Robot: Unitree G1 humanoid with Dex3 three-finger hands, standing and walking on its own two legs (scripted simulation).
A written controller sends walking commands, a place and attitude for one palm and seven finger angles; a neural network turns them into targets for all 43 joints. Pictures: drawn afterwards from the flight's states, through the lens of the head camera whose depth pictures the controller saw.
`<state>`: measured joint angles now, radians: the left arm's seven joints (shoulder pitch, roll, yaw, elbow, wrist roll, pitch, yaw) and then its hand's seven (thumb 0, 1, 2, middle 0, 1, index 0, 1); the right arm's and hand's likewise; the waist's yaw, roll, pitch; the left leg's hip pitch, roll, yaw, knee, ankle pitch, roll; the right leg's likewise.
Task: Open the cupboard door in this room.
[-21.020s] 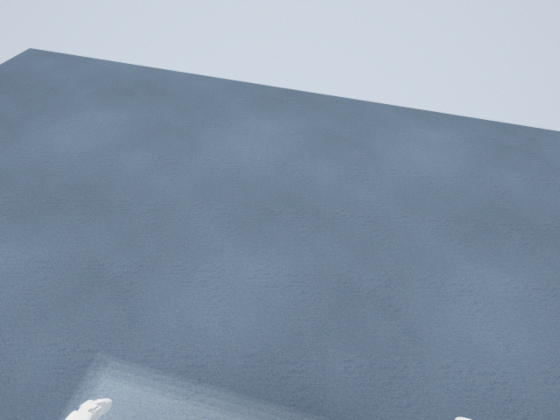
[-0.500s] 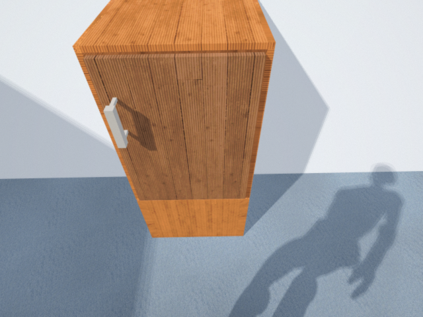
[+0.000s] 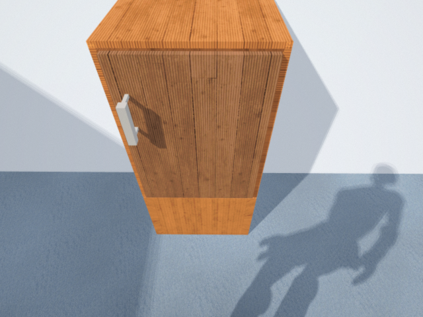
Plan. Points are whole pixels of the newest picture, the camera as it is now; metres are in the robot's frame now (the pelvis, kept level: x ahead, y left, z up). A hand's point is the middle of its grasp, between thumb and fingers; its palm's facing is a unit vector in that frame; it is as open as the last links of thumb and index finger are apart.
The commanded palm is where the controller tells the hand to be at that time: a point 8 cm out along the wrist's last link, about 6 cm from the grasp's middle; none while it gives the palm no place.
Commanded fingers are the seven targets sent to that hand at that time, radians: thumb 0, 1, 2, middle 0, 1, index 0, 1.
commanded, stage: raise the hand with hooked fingers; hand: left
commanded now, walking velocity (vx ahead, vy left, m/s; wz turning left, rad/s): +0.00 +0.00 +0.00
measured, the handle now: (129, 120) +0.57 +0.27 +0.03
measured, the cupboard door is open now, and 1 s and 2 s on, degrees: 0 0 0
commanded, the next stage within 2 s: none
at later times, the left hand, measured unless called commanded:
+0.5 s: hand (100, 311) +0.14 +0.21 -0.04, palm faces +0.25 -0.96 -0.08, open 9.5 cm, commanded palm +0.14 +0.25 -0.02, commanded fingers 0.00 0.20 0.60 -0.25 -0.75 -0.25 -0.75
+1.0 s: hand (95, 264) +0.21 +0.23 +0.00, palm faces +0.08 -0.99 -0.08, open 12.5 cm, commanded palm +0.18 +0.29 +0.01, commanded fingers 0.00 -0.38 0.35 -0.29 -1.12 -0.29 -1.12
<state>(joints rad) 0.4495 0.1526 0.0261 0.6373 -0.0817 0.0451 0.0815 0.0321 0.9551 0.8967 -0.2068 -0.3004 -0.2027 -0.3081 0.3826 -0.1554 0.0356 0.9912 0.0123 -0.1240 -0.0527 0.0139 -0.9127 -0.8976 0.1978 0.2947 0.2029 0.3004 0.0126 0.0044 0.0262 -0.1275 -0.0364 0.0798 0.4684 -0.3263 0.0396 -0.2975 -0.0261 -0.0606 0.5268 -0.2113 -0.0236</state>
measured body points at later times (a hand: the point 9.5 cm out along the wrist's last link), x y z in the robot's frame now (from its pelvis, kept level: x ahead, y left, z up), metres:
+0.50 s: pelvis -0.02 -0.02 -0.08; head +0.04 +0.00 +0.36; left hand +0.12 +0.26 -0.03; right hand +0.25 -0.22 -0.11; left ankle -0.04 +0.09 -0.74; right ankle +0.04 -0.11 -0.74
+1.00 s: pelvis -0.02 -0.01 -0.06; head +0.03 +0.00 +0.39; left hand +0.20 +0.29 +0.00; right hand +0.14 -0.27 -0.13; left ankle -0.04 +0.09 -0.74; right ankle +0.04 -0.10 -0.74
